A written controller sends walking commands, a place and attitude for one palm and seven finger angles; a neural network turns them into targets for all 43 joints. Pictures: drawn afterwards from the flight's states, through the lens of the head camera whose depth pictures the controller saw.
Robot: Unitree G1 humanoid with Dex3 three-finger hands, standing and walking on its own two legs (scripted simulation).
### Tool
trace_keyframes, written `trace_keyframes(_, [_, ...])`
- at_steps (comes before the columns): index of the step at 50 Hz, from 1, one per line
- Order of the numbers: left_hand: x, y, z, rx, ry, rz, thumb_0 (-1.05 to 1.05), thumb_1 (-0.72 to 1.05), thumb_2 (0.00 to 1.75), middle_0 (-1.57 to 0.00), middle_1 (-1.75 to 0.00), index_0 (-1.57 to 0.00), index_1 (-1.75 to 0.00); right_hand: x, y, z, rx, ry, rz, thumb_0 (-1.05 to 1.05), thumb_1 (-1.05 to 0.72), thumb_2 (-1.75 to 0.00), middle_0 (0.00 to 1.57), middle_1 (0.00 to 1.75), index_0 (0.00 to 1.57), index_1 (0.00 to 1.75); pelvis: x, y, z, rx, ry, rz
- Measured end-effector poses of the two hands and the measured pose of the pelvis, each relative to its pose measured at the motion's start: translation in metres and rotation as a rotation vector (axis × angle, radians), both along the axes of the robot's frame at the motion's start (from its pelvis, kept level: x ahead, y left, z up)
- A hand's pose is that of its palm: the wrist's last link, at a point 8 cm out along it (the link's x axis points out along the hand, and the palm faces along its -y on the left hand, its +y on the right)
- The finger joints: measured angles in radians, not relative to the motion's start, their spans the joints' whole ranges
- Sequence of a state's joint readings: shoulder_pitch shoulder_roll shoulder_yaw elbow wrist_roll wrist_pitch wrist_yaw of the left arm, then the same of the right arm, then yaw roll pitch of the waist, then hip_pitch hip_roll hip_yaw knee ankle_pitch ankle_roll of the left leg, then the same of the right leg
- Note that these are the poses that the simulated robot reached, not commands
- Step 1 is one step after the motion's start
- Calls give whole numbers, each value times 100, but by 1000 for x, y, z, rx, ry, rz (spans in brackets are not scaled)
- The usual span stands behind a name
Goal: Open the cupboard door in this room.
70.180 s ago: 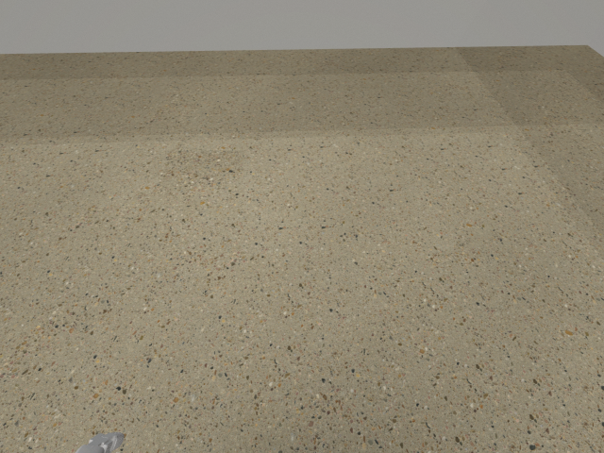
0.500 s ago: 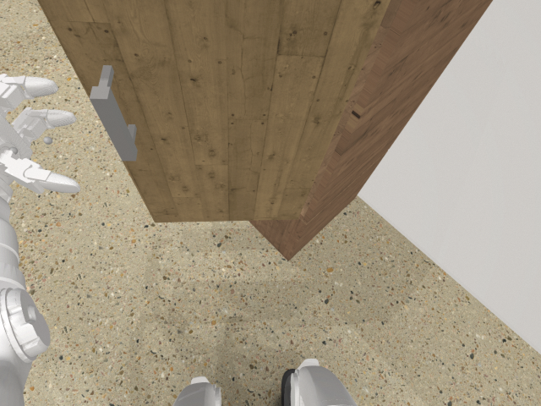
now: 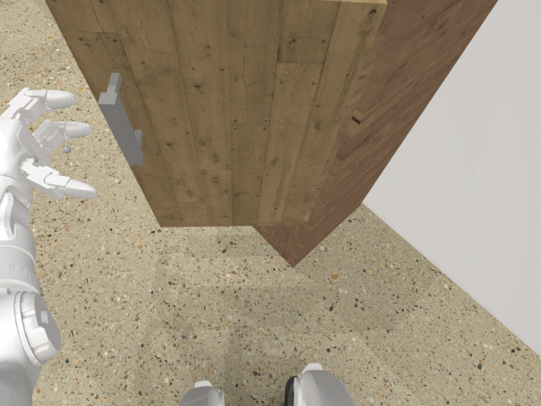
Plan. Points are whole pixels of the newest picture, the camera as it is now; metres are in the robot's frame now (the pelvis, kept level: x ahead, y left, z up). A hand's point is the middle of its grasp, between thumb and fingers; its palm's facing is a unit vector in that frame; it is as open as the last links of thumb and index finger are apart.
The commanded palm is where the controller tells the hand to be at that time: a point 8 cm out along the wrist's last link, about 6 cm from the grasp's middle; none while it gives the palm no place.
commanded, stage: slide the fingers in behind the handle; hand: left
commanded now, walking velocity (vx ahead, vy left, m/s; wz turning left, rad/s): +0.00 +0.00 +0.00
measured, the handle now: (125, 121) +0.50 +0.20 +0.08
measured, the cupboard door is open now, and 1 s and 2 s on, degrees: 50 50 50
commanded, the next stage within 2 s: close the thumb around the handle in 1.56 s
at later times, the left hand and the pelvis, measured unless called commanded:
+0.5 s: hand (96, 148) +0.45 +0.22 +0.08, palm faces -0.02 -1.00 +0.00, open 14.0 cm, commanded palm +0.43 +0.27 +0.08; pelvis -0.01 -0.01 +0.00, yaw +0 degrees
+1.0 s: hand (121, 149) +0.45 +0.19 +0.08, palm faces -0.02 -1.00 -0.01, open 14.0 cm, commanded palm +0.43 +0.24 +0.08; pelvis -0.01 -0.01 +0.00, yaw +0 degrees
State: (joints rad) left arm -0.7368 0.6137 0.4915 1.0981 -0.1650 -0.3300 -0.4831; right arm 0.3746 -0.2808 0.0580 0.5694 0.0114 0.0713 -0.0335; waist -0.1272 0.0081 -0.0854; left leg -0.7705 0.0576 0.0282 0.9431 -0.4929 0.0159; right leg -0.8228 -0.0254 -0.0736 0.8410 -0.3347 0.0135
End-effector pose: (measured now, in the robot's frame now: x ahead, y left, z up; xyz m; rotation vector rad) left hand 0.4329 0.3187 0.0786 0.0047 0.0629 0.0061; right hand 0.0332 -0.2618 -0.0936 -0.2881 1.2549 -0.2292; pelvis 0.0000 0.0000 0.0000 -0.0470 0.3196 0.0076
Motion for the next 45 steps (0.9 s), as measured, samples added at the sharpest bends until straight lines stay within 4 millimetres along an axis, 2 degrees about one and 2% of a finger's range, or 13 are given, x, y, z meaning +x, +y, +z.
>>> trace_keyframes(9, [4,-18,2,-12,-25,-34,-1,-51,30,-30,-120,-30,-120,-12,-10,0,-24,23,-9,1,-91,-89,21,30,20,30,-5,-4,-1,3,1,4])
trace_keyframes(16, [2,-28,0,1,-25,-12,-1,-50,30,-30,-120,-29,-120,-14,-11,1,-13,2,-25,1,-91,-89,20,30,20,30,-5,-5,0,8,-4,-6])
trace_keyframes(25, [-3,-41,6,-1,-46,-26,-1,-50,30,-30,-120,-29,-120,-9,-6,-1,10,-20,-20,1,-91,-89,20,30,20,30,-6,-6,2,11,-19,-4])
trace_keyframes(34, [-2,-51,2,-2,-31,-20,-1,-50,30,-30,-120,-30,-120,0,-5,-3,16,-53,-2,1,-91,-89,21,30,20,30,-8,-7,1,16,-23,-1])
trace_keyframes(45, [2,-64,0,-2,-36,-26,-1,-50,30,-30,-120,-30,-120,-4,-7,-4,19,-43,-8,1,-91,-89,20,30,20,30,-7,-7,1,17,-19,-1])
